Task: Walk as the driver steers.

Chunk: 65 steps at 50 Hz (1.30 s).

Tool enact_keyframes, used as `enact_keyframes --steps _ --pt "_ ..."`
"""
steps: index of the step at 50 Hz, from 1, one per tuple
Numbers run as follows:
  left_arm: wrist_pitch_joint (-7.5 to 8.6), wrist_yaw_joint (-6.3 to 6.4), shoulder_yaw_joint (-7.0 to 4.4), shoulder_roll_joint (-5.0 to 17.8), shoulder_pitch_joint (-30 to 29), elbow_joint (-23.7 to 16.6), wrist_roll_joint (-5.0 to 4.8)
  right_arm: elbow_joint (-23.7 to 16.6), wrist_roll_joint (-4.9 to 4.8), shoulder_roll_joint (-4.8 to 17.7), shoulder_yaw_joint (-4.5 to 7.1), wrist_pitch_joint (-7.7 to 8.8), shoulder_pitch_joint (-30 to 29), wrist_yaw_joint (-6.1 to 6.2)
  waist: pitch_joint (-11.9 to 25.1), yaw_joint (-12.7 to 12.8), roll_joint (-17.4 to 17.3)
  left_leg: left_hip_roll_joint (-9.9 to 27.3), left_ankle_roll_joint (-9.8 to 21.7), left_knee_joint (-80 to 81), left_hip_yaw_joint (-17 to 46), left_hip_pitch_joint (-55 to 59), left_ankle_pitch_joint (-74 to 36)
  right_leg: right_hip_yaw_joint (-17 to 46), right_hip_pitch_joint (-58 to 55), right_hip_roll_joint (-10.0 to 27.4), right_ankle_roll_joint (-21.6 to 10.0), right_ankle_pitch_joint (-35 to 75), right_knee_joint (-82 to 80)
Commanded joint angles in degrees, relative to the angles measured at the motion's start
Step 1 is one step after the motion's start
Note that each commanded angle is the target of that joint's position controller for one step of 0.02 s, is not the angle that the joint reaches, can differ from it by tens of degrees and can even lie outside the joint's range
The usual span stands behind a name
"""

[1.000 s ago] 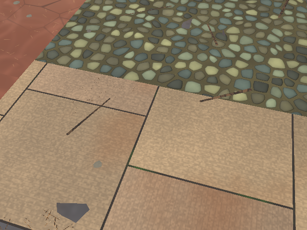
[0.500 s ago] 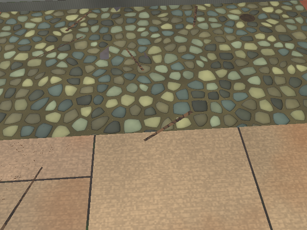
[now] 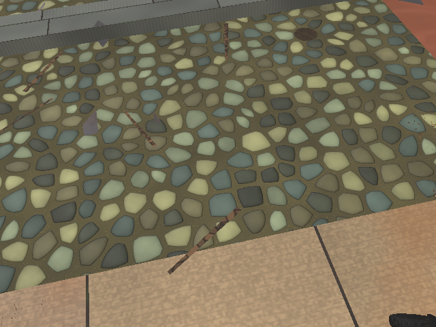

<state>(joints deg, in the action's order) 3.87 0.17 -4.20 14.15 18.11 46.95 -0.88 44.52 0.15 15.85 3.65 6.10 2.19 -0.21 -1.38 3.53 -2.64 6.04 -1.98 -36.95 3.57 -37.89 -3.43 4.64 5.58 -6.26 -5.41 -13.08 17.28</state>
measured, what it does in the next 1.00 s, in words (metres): walks ahead: left foot, then right foot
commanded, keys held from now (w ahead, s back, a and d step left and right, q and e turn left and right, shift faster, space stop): w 0.32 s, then no key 0.68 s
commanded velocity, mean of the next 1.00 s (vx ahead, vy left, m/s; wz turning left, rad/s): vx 0.27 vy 0.00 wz -0.07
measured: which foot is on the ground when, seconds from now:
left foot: up 0.00-0.14, down 0.16-0.66, up 0.68-0.88, down 0.90-1.00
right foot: down 0.00-0.18, up 0.20-0.60, down 0.62-1.00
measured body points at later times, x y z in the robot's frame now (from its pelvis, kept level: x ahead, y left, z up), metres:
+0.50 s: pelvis +0.27 +0.05 +0.00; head +0.31 +0.06 +0.45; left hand +0.46 +0.30 -0.11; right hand +0.30 -0.22 -0.13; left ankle +0.25 +0.14 -0.75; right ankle +0.41 -0.12 -0.70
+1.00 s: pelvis +0.39 +0.03 -0.01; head +0.39 +0.04 +0.44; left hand +0.52 +0.27 -0.14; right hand +0.44 -0.24 -0.15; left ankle +0.38 +0.17 -0.75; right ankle +0.45 -0.09 -0.75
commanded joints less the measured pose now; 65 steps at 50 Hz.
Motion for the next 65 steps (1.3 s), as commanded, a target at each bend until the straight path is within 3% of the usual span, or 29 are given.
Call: enact_keyframes --steps 1,5,7,8,9,10,11,12,13,15,19,23,27,29,31,32,33,34,35,37,39,41,44,45,46,47,49,53,65 --pt "0.64 0.23 -2.00 9.06 3.30 -1.43 -0.17 -4.86 -0.62 3.15 0.15 0.97 -6.83 -0.80 -0.71 1.93 7.21 -2.77 1.01 5.60 -2.59 5.23 -5.05 7.45 2.84 14.17 -7.24 13.02 -4.44" --pt "-0.19 0.74 -2.19 9.81 5.26 -0.13 -0.01 -6.18 -0.57 4.96 0.46 1.82 -7.48 -1.84 -1.08 1.08 8.06 -3.67 4.15 9.15 -2.54 2.61 3.85 10.88 -7.36 18.54 -6.14 20.34 0.76" --pt "-0.62 0.88 -2.25 10.42 3.21 -0.58 0.08 -4.51 -0.50 6.80 1.38 2.08 -0.44 -1.75 2.65 -3.22 9.04 -6.32 6.48 11.20 -5.05 12.84 6.20 9.19 -8.06 16.91 -4.51 36.31 7.90" --pt "-0.65 0.74 -1.73 9.43 2.00 -1.22 0.35 -2.36 -0.08 8.96 2.36 2.13 7.79 -1.50 8.72 -7.15 8.09 -4.95 8.78 10.14 -4.00 25.64 3.07 6.79 -4.42 13.91 -3.05 39.86 17.44" --pt "-0.60 0.72 -0.67 7.13 1.75 -2.59 1.32 -1.00 0.64 12.23 3.01 1.98 18.19 -1.16 17.32 -10.88 2.10 5.12 12.74 8.58 7.76 42.21 1.91 3.87 6.23 9.61 -1.14 24.64 34.31" --pt "0.41 0.30 0.60 2.03 11.01 -2.16 -0.18 1.32 0.57 14.56 3.80 1.49 21.85 -1.76 23.32 -6.79 -16.59 16.60 21.60 14.75 34.27 60.05 13.66 1.95 27.94 0.43 2.71 -16.38 52.90" --pt "1.03 0.12 -0.08 7.48 8.10 -1.43 -0.80 1.02 -1.00 8.90 2.33 1.25 21.18 -1.92 19.46 -8.91 -10.10 15.55 19.64 18.60 37.86 58.98 24.51 6.59 35.30 3.37 2.37 -19.59 58.39" --pt "1.43 -0.12 -0.69 9.73 1.63 -3.06 -1.35 0.28 -1.11 6.58 1.62 0.89 17.02 -1.62 10.77 -9.09 -4.95 13.59 17.00 19.72 29.03 51.29 23.95 4.84 38.35 6.06 2.20 -14.38 58.48" --pt "1.65 0.03 -0.49 9.06 -1.81 -3.91 -0.87 -0.51 -0.45 6.33 1.28 0.52 13.17 -1.51 6.40 -7.41 0.43 11.47 15.74 21.11 22.99 43.09 18.13 2.32 36.59 8.94 2.38 -9.44 55.86" --pt "1.35 0.07 -0.91 7.84 -2.38 -4.21 0.24 -0.67 0.55 4.83 0.57 0.59 10.48 -1.62 3.23 -4.41 0.02 8.19 15.36 23.84 16.20 33.94 8.06 1.34 32.21 12.06 2.90 -5.15 50.22" --pt "0.09 0.62 -0.27 4.61 -2.17 -4.49 0.84 0.85 0.32 6.36 0.73 0.94 10.50 -1.28 2.29 -2.32 -1.07 6.63 16.27 25.19 6.41 28.51 -18.49 -1.37 29.19 12.52 5.74 -3.12 40.62" --pt "0.21 0.33 0.71 2.72 -7.64 -5.36 0.99 2.22 -0.11 7.72 0.95 -0.56 11.84 -0.13 4.04 -4.05 -1.97 2.44 13.06 23.92 -2.32 27.20 -26.03 -4.18 22.99 10.21 6.37 11.68 24.28" --pt "0.26 -0.33 0.49 4.05 -12.69 -6.61 0.98 4.31 -0.58 7.86 0.71 -1.82 14.49 0.25 4.37 -5.83 -2.59 3.97 12.22 21.20 -1.09 31.66 -20.05 -3.46 20.57 8.33 5.49 16.09 15.87" --pt "0.57 -0.69 0.08 5.39 -12.76 -6.86 1.35 4.70 -0.89 8.10 0.76 -2.37 13.48 0.40 4.45 -4.86 -2.76 5.05 11.43 17.54 0.59 33.44 -17.87 -3.11 18.97 7.91 4.03 13.73 12.60" --pt "0.93 -0.49 -0.85 7.60 -7.51 -4.80 2.17 5.06 -0.93 7.04 0.42 -2.64 13.56 0.54 6.60 -2.34 -0.50 1.71 8.34 10.10 0.00 32.60 -13.96 -3.27 9.19 7.65 1.79 25.03 5.49" --pt "0.97 -0.02 -1.64 11.60 -4.78 -4.69 2.87 4.65 0.50 5.25 -0.27 -2.06 16.28 0.47 11.54 -3.23 4.74 -1.85 5.59 2.37 -1.96 26.82 -3.44 2.73 -2.20 14.83 -1.37 48.79 9.92" --pt "0.14 0.41 -1.08 10.44 -3.17 -4.35 3.35 6.16 0.85 0.94 -1.74 -1.66 23.39 0.24 18.34 -4.89 13.00 -5.64 2.15 -8.63 -3.11 16.58 19.91 12.36 -15.12 24.90 -10.45 59.39 12.87" --pt "-0.69 0.17 0.00 5.89 -1.39 -3.62 2.30 6.54 0.19 2.69 -1.66 -2.43 21.43 0.17 20.84 -2.23 15.09 -6.16 0.20 -16.22 -1.08 13.56 41.84 17.82 -14.40 27.70 -13.92 53.44 9.88" --pt "-1.03 -0.27 0.62 4.91 -3.03 -3.29 1.55 5.57 -0.65 5.41 -0.90 -3.47 18.41 0.18 17.35 -2.27 12.17 -4.62 -0.22 -19.10 0.53 10.86 45.12 17.79 -9.72 26.18 -12.51 39.10 7.12" --pt "-1.46 -0.35 0.55 6.12 -9.93 -4.04 1.69 5.14 -0.53 5.66 -0.38 -6.02 14.46 1.25 9.45 -3.83 8.19 -2.55 -1.11 -18.18 0.10 10.49 39.83 14.57 2.16 23.13 -8.77 18.67 1.90" --pt "-1.97 0.09 0.16 7.14 -15.43 -4.45 2.37 5.97 -0.08 4.66 -0.34 -7.57 15.50 2.17 6.68 -6.22 10.96 -2.17 -1.69 -11.96 -1.17 17.72 33.29 10.05 12.77 19.51 -6.25 8.20 -1.81" --pt "-2.34 0.38 0.26 6.25 -16.20 -3.74 2.48 7.60 0.19 3.04 -0.61 -7.60 17.34 2.34 7.23 -6.79 11.27 -3.17 -1.19 -5.55 -3.08 24.14 25.48 5.72 16.39 16.92 -5.27 4.44 -2.18" --pt "-2.66 0.62 0.79 4.41 -14.78 -1.69 1.37 8.76 1.20 2.42 -0.66 -7.37 17.45 1.88 6.86 -7.12 9.59 -4.41 0.87 5.90 -5.14 30.99 14.74 2.83 18.54 14.14 -1.73 -10.16 -1.05" --pt "-2.67 0.59 1.13 3.47 -13.14 -0.60 1.41 8.01 1.89 3.51 -0.62 -7.34 16.09 1.84 4.68 -6.37 7.77 -2.42 2.17 9.23 -2.75 30.39 14.09 2.39 19.42 12.79 0.92 -15.20 -0.37" --pt "-2.71 0.54 1.03 3.80 -12.09 -0.03 1.75 6.97 1.70 6.02 -0.34 -7.27 14.71 2.11 1.92 -4.76 4.60 0.69 3.64 12.66 0.28 26.55 19.15 1.00 18.74 10.67 2.98 -16.59 1.89" --pt "-2.78 0.77 0.89 3.30 -11.27 0.00 1.51 7.78 0.99 7.48 0.13 -7.03 12.77 2.12 -0.57 -2.55 -2.75 0.13 4.85 14.74 0.77 17.00 31.73 -2.62 12.89 7.74 4.48 -10.51 3.74" --pt "-2.73 1.24 0.60 4.19 -11.85 0.90 1.56 7.90 1.14 3.99 -0.77 -5.71 10.52 2.05 -1.22 -2.48 -4.01 -0.50 3.20 17.91 0.69 12.31 33.03 -2.94 6.04 7.83 4.27 -2.08 7.90" --pt "-2.76 1.23 0.48 3.93 -10.47 3.56 1.41 9.51 0.41 3.90 -0.82 -4.16 12.95 1.92 1.03 -3.47 -0.39 -1.72 2.04 14.74 -0.95 18.36 21.61 -2.64 5.63 8.39 2.92 6.99 9.13" --pt "-3.80 1.71 0.38 4.40 -9.79 9.52 0.77 12.16 0.06 2.72 -1.23 -4.98 14.95 2.11 2.30 -4.00 2.69 -3.04 2.56 12.52 -2.83 23.13 9.82 -3.02 3.38 8.59 3.36 15.96 10.77"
